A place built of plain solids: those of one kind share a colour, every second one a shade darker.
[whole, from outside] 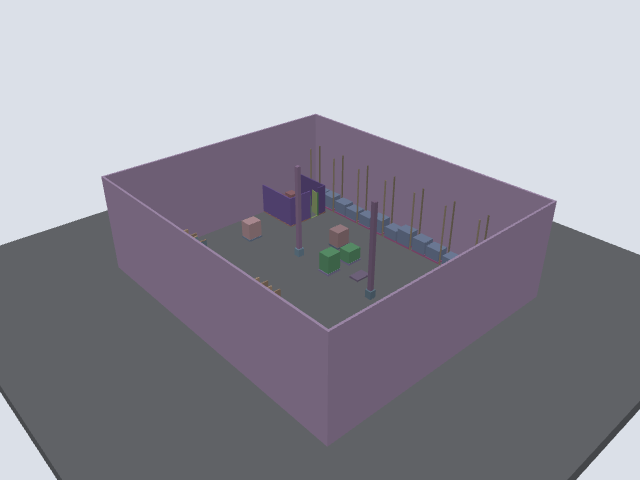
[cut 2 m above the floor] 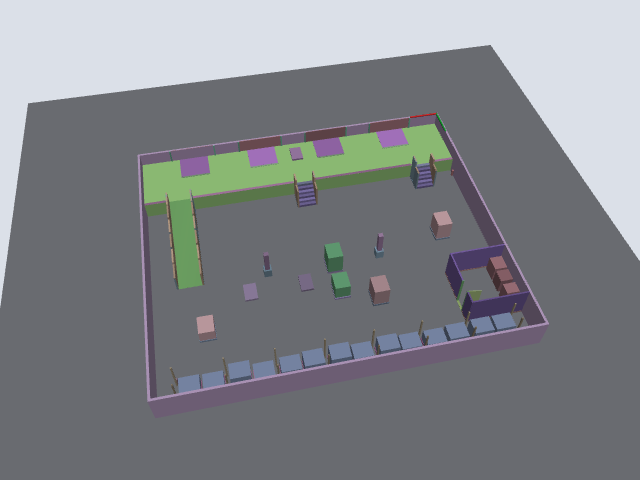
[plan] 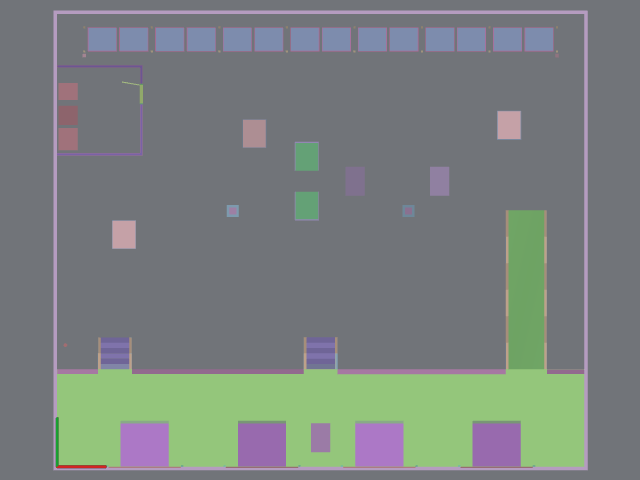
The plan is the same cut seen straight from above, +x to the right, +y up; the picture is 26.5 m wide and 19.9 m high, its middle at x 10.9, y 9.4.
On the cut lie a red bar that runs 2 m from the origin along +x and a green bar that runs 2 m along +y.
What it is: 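The dock platform, its doors, stairs and ramp, and the hall's floor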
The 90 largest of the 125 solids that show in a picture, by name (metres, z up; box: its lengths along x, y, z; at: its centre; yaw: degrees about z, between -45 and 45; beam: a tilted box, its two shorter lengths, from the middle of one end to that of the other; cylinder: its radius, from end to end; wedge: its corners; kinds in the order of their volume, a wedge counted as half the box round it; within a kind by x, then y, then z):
{
 "south_deck_1": {"box": [21.86, 4.04, 1.15], "at": [10.93, 2.02, 0.53]},
 "wall_1": {"box": [0.15, 19.06, 7.17], "at": [-0.07, 9.38, 3.54]},
 "wall_2": {"box": [22.16, 0.15, 7.17], "at": [10.93, -0.07, 3.54]},
 "wall_3": {"box": [22.16, 0.15, 7.17], "at": [10.93, 18.84, 3.54]},
 "wall_4": {"box": [0.15, 19.06, 7.17], "at": [21.93, 9.38, 3.54]},
 "rack_load_1": {"box": [1.16, 0.95, 1.05], "at": [1.88, 17.71, 0.67]},
 "rack_load_2": {"box": [1.16, 0.95, 1.08], "at": [3.18, 17.71, 0.68]},
 "rack_load_3": {"box": [1.16, 0.95, 0.96], "at": [4.68, 17.71, 0.62]},
 "rack_load_4": {"box": [1.16, 0.95, 0.8], "at": [5.98, 17.71, 0.54]},
 "rack_load_5": {"box": [1.16, 0.95, 0.85], "at": [7.48, 17.71, 0.56]},
 "rack_load_6": {"box": [1.16, 0.95, 1.13], "at": [8.78, 17.71, 0.7]},
 "rack_load_7": {"box": [1.16, 0.95, 0.8], "at": [10.28, 17.71, 0.54]},
 "rack_load_8": {"box": [1.16, 0.95, 1.17], "at": [11.58, 17.71, 0.73]},
 "rack_load_9": {"box": [1.16, 0.95, 1.03], "at": [13.08, 17.71, 0.66]},
 "rack_load_10": {"box": [1.16, 0.95, 0.86], "at": [14.38, 17.71, 0.57]},
 "rack_load_11": {"box": [1.16, 0.95, 0.71], "at": [15.88, 17.71, 0.49]},
 "rack_load_12": {"box": [1.16, 0.95, 1.21], "at": [17.18, 17.71, 0.74]},
 "rack_load_13": {"box": [1.16, 0.95, 0.62], "at": [18.68, 17.71, 0.45]},
 "rack_load_14": {"box": [1.16, 0.95, 0.7], "at": [19.98, 17.71, 0.49]},
 "south_ramp_1": {"wedge": [[18.71, 4.04, -0.05], [18.71, 4.04, 1.1], [18.71, 10.64, -0.05], [18.71, 10.64, 0.0], [20.21, 4.04, -0.05], [20.21, 4.04, 1.1], [20.21, 10.64, -0.05], [20.21, 10.64, 0.0]]},
 "stage_load_1": {"box": [0.95, 1.15, 1.32], "at": [2.77, 9.62, 0.8]},
 "stage_load_2": {"box": [0.95, 1.15, 1.26], "at": [8.18, 13.81, 0.77]},
 "stage_load_3": {"box": [0.95, 1.15, 0.8], "at": [18.74, 14.16, 0.54]},
 "rack_pal_1": {"box": [1.21, 1.0, 0.19], "at": [1.88, 17.71, 0.04]},
 "rack_pal_2": {"box": [1.21, 1.0, 0.19], "at": [3.18, 17.71, 0.04]},
 "rack_pal_3": {"box": [1.21, 1.0, 0.19], "at": [4.68, 17.71, 0.04]},
 "rack_pal_4": {"box": [1.21, 1.0, 0.19], "at": [5.98, 17.71, 0.04]},
 "rack_pal_5": {"box": [1.21, 1.0, 0.19], "at": [7.48, 17.71, 0.04]},
 "rack_pal_6": {"box": [1.21, 1.0, 0.19], "at": [8.78, 17.71, 0.04]},
 "rack_pal_7": {"box": [1.21, 1.0, 0.19], "at": [10.28, 17.71, 0.04]},
 "rack_pal_8": {"box": [1.21, 1.0, 0.19], "at": [11.58, 17.71, 0.04]},
 "rack_pal_9": {"box": [1.21, 1.0, 0.19], "at": [13.08, 17.71, 0.04]},
 "rack_pal_10": {"box": [1.21, 1.0, 0.19], "at": [14.38, 17.71, 0.04]},
 "rack_pal_11": {"box": [1.21, 1.0, 0.19], "at": [15.88, 17.71, 0.04]},
 "rack_pal_12": {"box": [1.21, 1.0, 0.19], "at": [17.18, 17.71, 0.04]},
 "rack_pal_13": {"box": [1.21, 1.0, 0.19], "at": [18.68, 17.71, 0.04]},
 "rack_pal_14": {"box": [1.21, 1.0, 0.19], "at": [19.98, 17.71, 0.04]},
 "dock_south_cheek_whole_1": {"box": [0.11, 0.66, 2.15], "at": [1.75, 4.37, 1.02]},
 "dock_south_cheek_whole_2": {"box": [0.11, 0.66, 2.15], "at": [3.04, 4.37, 1.02]},
 "dock_south_cheek_whole_3": {"box": [0.11, 0.66, 2.15], "at": [11.57, 4.37, 1.02]},
 "dock_south_cheek_whole_4": {"box": [0.11, 1.1, 2.15], "at": [18.66, 4.59, 1.02]},
 "dock_south_cheek_whole_5": {"box": [0.11, 1.1, 1.97], "at": [18.66, 5.69, 0.93]},
 "dock_south_cheek_whole_6": {"box": [0.11, 1.1, 1.78], "at": [18.66, 6.79, 0.84]},
 "dock_south_cheek_whole_7": {"box": [0.11, 1.1, 1.6], "at": [18.66, 7.89, 0.75]},
 "dock_south_cheek_whole_8": {"box": [0.11, 1.1, 1.42], "at": [18.66, 8.99, 0.66]},
 "dock_south_cheek_whole_9": {"box": [0.11, 1.1, 1.23], "at": [18.66, 10.09, 0.57]},
 "dock_south_cheek_whole_10": {"box": [0.11, 1.1, 2.15], "at": [20.25, 4.59, 1.02]},
 "dock_south_cheek_whole_11": {"box": [0.11, 1.1, 1.97], "at": [20.25, 5.69, 0.93]},
 "dock_south_cheek_whole_12": {"box": [0.11, 1.1, 1.78], "at": [20.25, 6.79, 0.84]},
 "dock_south_cheek_whole_13": {"box": [0.11, 1.1, 1.6], "at": [20.25, 7.89, 0.75]},
 "dock_south_cheek_whole_14": {"box": [0.11, 1.1, 1.42], "at": [20.25, 8.99, 0.66]},
 "dock_south_cheek_whole_15": {"box": [0.11, 1.1, 1.23], "at": [20.25, 10.09, 0.57]},
 "floor_pinch_load_1": {"box": [0.95, 1.15, 1.41], "at": [10.36, 10.83, 0.84]},
 "floor_pinch_load_2": {"box": [0.95, 1.15, 0.96], "at": [10.36, 12.85, 0.62]},
 "room_wall_1": {"box": [3.45, 0.1, 2.55], "at": [1.72, 12.95, 1.23]},
 "room_wall_2": {"box": [3.45, 0.1, 2.55], "at": [1.72, 16.6, 1.23]},
 "room_wall_3": {"box": [0.1, 2.12, 2.55], "at": [3.5, 13.96, 1.23]},
 "room_wall_4": {"box": [0.1, 0.77, 2.55], "at": [3.5, 16.26, 1.23]},
 "room_stock_1": {"box": [0.8, 0.93, 1.15], "at": [0.46, 13.58, 0.53]},
 "room_stock_2": {"box": [0.8, 0.81, 1.13], "at": [0.46, 14.56, 0.51]},
 "room_stock_3": {"box": [0.8, 0.71, 1.15], "at": [0.46, 15.55, 0.52]},
 "south_shutter_1": {"box": [3.0, 0.05, 3.25], "at": [3.63, -0.03, 2.67]},
 "south_shutter_2": {"box": [3.0, 0.05, 3.25], "at": [8.5, -0.03, 2.67]},
 "south_shutter_3": {"box": [3.0, 0.05, 3.25], "at": [13.36, -0.03, 2.67]},
 "south_shutter_4": {"box": [3.0, 0.05, 3.25], "at": [18.22, -0.03, 2.67]},
 "column_1": {"box": [0.3, 0.3, 7.17], "at": [7.29, 10.6, 3.54]},
 "column_2": {"box": [0.3, 0.3, 7.17], "at": [14.57, 10.6, 3.54]},
 "south_stair_steps_1": {"box": [1.2, 0.22, 0.97], "at": [2.4, 4.37, 0.43]},
 "south_stair_steps_2": {"box": [1.2, 0.22, 0.78], "at": [2.4, 4.59, 0.34]},
 "south_stair_steps_3": {"box": [1.2, 0.22, 0.6], "at": [2.4, 4.81, 0.25]},
 "south_stair_steps_4": {"box": [1.2, 0.22, 0.97], "at": [10.93, 4.37, 0.43]},
 "south_stair_steps_5": {"box": [1.2, 0.22, 0.78], "at": [10.93, 4.59, 0.34]},
 "south_stair_steps_6": {"box": [1.2, 0.22, 0.6], "at": [10.93, 4.81, 0.25]},
 "south_lev_1": {"box": [2.0, 1.78, 0.07], "at": [3.63, 0.9, 1.08]},
 "south_lev_2": {"box": [2.0, 1.78, 0.07], "at": [8.5, 0.9, 1.08]},
 "south_lev_3": {"box": [2.0, 1.78, 0.07], "at": [13.36, 0.9, 1.08]},
 "south_lev_4": {"box": [2.0, 1.78, 0.07], "at": [18.22, 0.9, 1.08]},
 "stage_pal_1": {"box": [1.0, 1.2, 0.19], "at": [2.77, 9.62, 0.04]},
 "stage_pal_2": {"box": [1.0, 1.2, 0.19], "at": [8.18, 13.81, 0.04]},
 "stage_pal_3": {"box": [1.0, 1.2, 0.19], "at": [18.74, 14.16, 0.04]},
 "south_stair_stair_head_1": {"box": [1.2, 0.22, 1.15], "at": [2.4, 4.15, 0.53]},
 "south_stair_stair_head_2": {"box": [1.2, 0.22, 1.15], "at": [10.93, 4.15, 0.53]},
 "floor_pinch_pal_1": {"box": [1.0, 1.2, 0.19], "at": [10.36, 10.8, 0.04]},
 "floor_pinch_pal_2": {"box": [1.0, 1.2, 0.19], "at": [10.36, 12.87, 0.04]},
 "floorpallet_whole_1": {"box": [0.8, 1.2, 0.19], "at": [12.36, 11.84, 0.05]},
 "floorpallet_whole_2": {"box": [0.8, 1.2, 0.19], "at": [15.86, 11.84, 0.05]},
 "column_guard_1": {"box": [0.5, 0.5, 0.65], "at": [7.29, 10.6, 0.28]},
 "column_guard_2": {"box": [0.5, 0.5, 0.65], "at": [14.57, 10.6, 0.28]},
 "platpallet_whole_1": {"box": [0.8, 1.2, 0.19], "at": [10.93, 1.2, 1.15]},
 "dock_south_cheek_1": {"box": [0.1, 0.66, 2.11], "at": [3.05, 4.37, 1.0]}
}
